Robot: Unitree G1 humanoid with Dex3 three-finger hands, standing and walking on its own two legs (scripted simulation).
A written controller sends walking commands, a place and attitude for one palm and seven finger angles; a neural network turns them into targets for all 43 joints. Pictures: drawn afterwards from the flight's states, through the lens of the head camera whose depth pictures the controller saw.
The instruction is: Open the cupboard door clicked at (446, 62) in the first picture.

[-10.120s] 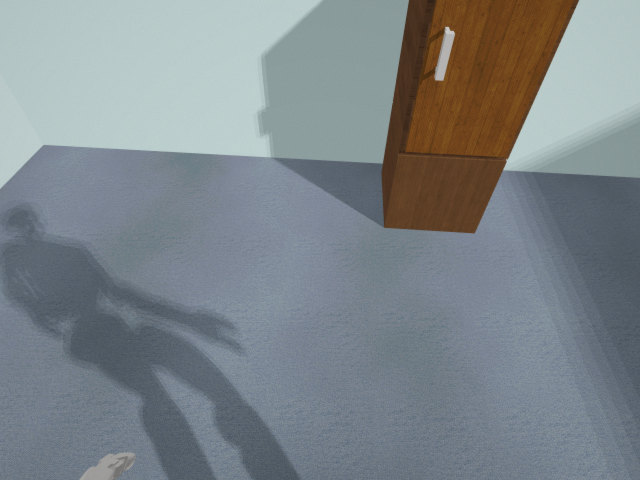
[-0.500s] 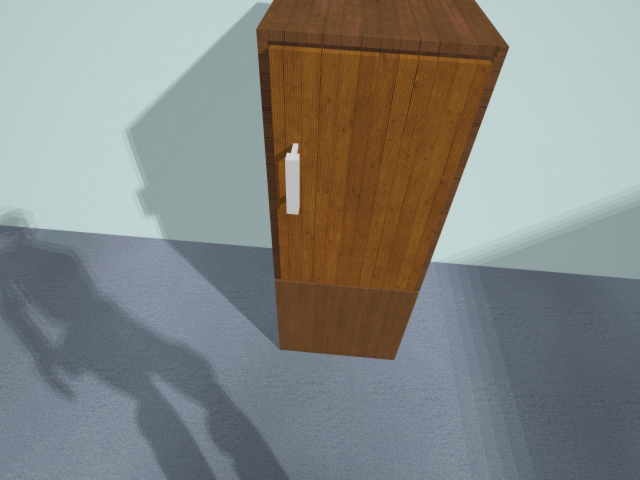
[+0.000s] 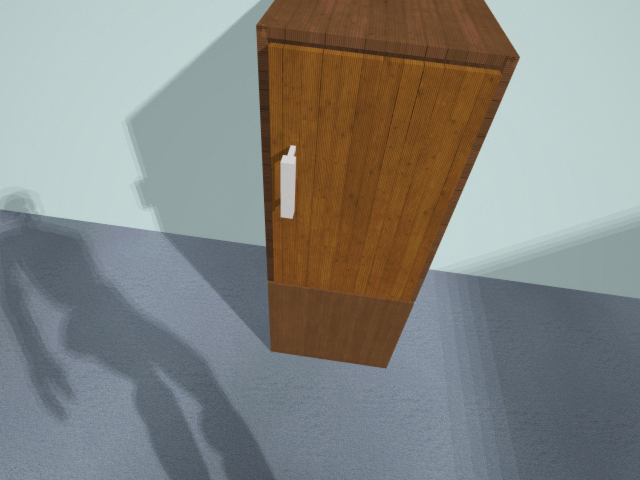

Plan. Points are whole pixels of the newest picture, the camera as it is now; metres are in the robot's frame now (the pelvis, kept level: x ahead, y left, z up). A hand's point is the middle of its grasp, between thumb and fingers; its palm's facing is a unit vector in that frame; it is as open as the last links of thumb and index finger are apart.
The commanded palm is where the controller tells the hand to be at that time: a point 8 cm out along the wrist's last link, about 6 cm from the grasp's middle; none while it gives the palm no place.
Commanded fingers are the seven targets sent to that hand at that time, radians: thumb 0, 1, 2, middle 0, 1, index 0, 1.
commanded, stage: shuffle to correct the standing spot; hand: left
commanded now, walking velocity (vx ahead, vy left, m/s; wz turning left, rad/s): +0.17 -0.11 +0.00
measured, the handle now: (289, 181) +0.62 +0.11 +0.02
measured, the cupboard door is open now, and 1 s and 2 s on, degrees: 0 0 0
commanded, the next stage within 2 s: come to a stop and stand still in 0.16 s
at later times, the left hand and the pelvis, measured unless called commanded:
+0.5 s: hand out of the picture +0.14 +0.12 -0.17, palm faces -0.03 -0.97 -0.23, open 7.3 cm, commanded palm none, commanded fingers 0.00 0.90 0.90 -0.20 -0.30 -0.20 -0.30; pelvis +0.06 -0.06 -0.01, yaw -2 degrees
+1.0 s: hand out of the picture +0.04 +0.14 -0.17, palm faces +0.06 -0.99 -0.15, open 7.4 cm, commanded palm none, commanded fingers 0.00 0.90 0.90 -0.20 -0.30 -0.20 -0.30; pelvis +0.03 -0.04 +0.01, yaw +0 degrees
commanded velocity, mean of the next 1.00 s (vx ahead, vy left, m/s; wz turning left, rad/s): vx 0.04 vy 0.01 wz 0.00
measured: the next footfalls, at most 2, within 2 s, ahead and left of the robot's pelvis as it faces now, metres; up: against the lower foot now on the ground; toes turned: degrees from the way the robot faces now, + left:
right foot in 0.44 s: +0.17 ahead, -0.20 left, +0.00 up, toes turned -8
left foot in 0.78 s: +0.08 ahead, +0.03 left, +0.00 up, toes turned +2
